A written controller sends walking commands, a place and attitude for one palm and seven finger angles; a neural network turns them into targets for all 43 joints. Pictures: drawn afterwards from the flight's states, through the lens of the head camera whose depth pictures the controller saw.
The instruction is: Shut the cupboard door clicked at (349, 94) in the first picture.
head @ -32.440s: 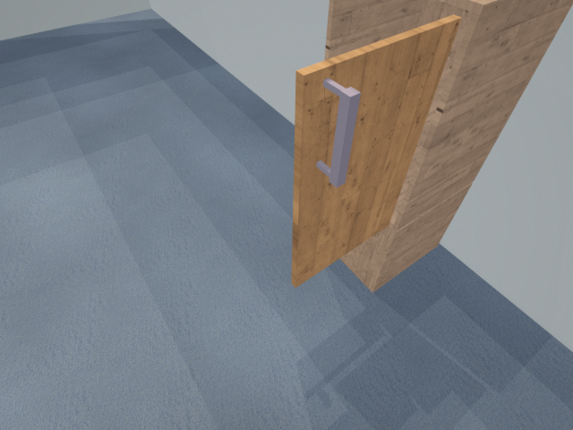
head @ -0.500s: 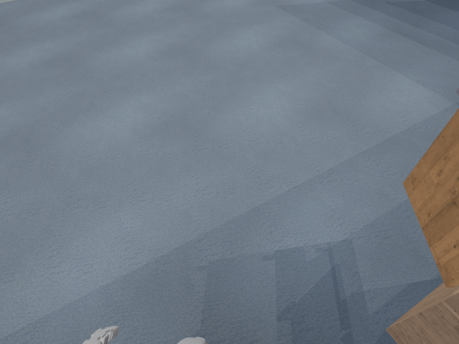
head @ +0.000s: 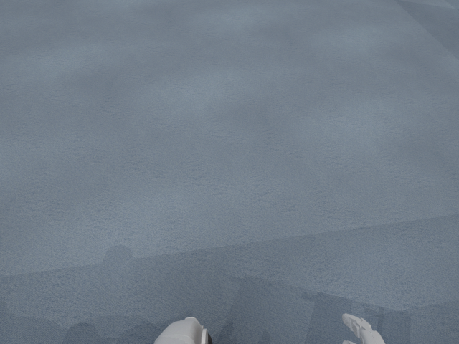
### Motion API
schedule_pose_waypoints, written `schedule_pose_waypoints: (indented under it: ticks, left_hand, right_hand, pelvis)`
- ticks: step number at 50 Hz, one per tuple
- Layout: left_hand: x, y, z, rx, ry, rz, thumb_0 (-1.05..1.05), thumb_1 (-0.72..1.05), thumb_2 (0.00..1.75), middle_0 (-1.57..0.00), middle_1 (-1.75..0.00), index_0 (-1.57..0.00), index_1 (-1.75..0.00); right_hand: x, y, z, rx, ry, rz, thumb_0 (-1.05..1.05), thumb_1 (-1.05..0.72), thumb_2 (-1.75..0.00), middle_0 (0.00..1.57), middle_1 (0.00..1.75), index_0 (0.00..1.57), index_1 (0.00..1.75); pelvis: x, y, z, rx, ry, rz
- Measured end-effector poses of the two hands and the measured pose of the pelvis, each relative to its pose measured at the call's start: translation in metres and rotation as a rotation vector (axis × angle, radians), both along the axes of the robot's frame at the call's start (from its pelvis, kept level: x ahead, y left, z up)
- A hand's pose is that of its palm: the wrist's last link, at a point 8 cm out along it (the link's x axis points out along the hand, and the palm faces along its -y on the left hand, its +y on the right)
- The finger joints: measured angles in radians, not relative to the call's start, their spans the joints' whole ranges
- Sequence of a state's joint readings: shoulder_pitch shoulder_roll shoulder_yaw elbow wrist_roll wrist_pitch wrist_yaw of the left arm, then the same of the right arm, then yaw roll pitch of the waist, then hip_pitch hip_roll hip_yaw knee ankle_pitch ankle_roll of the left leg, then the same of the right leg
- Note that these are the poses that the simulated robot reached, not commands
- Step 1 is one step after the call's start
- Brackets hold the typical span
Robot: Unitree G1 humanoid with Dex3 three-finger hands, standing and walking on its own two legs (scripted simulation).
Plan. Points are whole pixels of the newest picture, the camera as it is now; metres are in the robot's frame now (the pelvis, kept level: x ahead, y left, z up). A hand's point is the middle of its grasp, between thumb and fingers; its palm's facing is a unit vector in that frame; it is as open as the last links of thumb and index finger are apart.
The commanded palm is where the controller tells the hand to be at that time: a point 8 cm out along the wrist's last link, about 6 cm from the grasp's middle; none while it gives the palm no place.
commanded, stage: walk to a spot facing it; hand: left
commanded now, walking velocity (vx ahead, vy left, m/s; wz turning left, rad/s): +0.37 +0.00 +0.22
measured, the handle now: out of the picture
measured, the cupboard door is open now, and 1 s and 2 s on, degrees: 56 56 56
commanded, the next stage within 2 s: turn to face it in 0.80 s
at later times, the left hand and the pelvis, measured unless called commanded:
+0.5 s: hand (179, 227) +0.36 +0.14 -0.13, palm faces +0.01 -0.98 -0.20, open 7.4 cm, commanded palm none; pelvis +0.22 -0.04 +0.01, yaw +5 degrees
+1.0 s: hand (166, 249) +0.32 +0.17 -0.18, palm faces +0.38 -0.91 -0.17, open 7.4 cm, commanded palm none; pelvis +0.41 +0.02 +0.00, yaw +19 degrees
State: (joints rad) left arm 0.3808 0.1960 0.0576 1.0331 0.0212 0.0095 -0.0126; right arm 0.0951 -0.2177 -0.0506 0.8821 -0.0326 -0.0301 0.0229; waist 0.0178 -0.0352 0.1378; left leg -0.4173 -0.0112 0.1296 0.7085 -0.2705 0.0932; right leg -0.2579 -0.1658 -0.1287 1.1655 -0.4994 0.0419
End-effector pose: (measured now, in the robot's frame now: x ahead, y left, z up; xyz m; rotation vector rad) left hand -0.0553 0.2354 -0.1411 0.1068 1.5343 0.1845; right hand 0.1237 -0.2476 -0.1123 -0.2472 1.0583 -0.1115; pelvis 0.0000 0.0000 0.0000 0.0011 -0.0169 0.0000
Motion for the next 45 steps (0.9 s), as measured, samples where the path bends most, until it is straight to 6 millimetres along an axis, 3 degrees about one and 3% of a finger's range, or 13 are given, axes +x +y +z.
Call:
schedule_pose_waypoints:
  ticks: [5, 11, 20, 23, 25, 29, 36, 40, 45]
  left_hand:
    - [0.101, 0.020, 0.018, 0.038, -0.209, -0.024, 0.01, 0.91, 0.90, -0.20, -0.30, -0.20, -0.30]
    - [0.212, 0.019, 0.044, 0.040, -0.398, -0.054, 0.01, 0.91, 0.90, -0.19, -0.30, -0.20, -0.30]
    - [0.344, -0.020, 0.047, 0.020, -0.461, -0.130, 0.01, 0.91, 0.90, -0.19, -0.30, -0.20, -0.30]
    - [0.385, -0.037, 0.040, 0.023, -0.479, -0.148, 0.01, 0.91, 0.90, -0.20, -0.30, -0.20, -0.30]
    - [0.400, -0.047, 0.039, 0.029, -0.490, -0.138, 0.01, 0.91, 0.90, -0.20, -0.30, -0.20, -0.30]
    - [0.395, -0.058, 0.040, 0.027, -0.431, -0.052, 0.00, 0.91, 0.90, -0.20, -0.30, -0.20, -0.30]
    - [0.371, -0.043, 0.043, 0.090, -0.303, 0.104, -0.02, 0.95, 0.90, -0.20, -0.30, -0.20, -0.30]
    - [0.355, -0.044, 0.035, 0.071, -0.215, 0.178, -0.01, 0.94, 0.90, -0.20, -0.30, -0.20, -0.30]
    - [0.344, -0.043, 0.020, 0.026, -0.118, 0.275, 0.00, 0.92, 0.90, -0.20, -0.30, -0.20, -0.30]
  right_hand:
    - [0.005, 0.014, 0.011, -0.002, 0.059, -0.010, 0.00, -0.91, -0.90, 0.20, 0.30, 0.20, 0.30]
    - [-0.009, 0.026, 0.011, 0.043, 0.192, -0.065, 0.00, -0.91, -0.90, 0.21, 0.30, 0.20, 0.30]
    - [-0.018, 0.017, -0.003, 0.094, 0.420, -0.179, 0.01, -0.90, -0.90, 0.21, 0.30, 0.20, 0.30]
    - [-0.010, 0.005, -0.012, 0.103, 0.500, -0.200, 0.01, -0.90, -0.90, 0.21, 0.30, 0.20, 0.30]
    - [0.005, -0.004, -0.014, 0.104, 0.541, -0.196, 0.01, -0.90, -0.90, 0.21, 0.30, 0.20, 0.30]
    - [0.066, -0.023, -0.005, 0.082, 0.511, -0.152, 0.01, -0.91, -0.90, 0.21, 0.30, 0.20, 0.30]
    - [0.215, -0.034, 0.002, 0.048, 0.346, -0.009, 0.01, -0.91, -0.90, 0.20, 0.29, 0.20, 0.29]
    - [0.306, -0.019, 0.004, 0.038, 0.244, 0.096, 0.01, -0.91, -0.90, 0.20, 0.29, 0.19, 0.29]
    - [0.417, 0.023, 0.008, 0.017, 0.119, 0.247, 0.01, -0.91, -0.90, 0.20, 0.29, 0.19, 0.29]
  pelvis:
    - [0.034, 0.006, 0.018, -0.001, -0.005, 0.026]
    - [0.082, 0.005, 0.032, -0.002, -0.002, 0.057]
    - [0.171, -0.017, 0.026, 0.028, 0.015, 0.059]
    - [0.207, -0.031, 0.015, 0.031, 0.018, 0.066]
    - [0.225, -0.039, 0.013, 0.015, 0.011, 0.080]
    - [0.261, -0.048, 0.024, 0.017, 0.007, 0.112]
    - [0.317, -0.050, 0.033, 0.002, 0.020, 0.204]
    - [0.345, -0.041, 0.031, -0.007, 0.017, 0.254]
    - [0.380, -0.018, 0.021, -0.012, 0.009, 0.313]
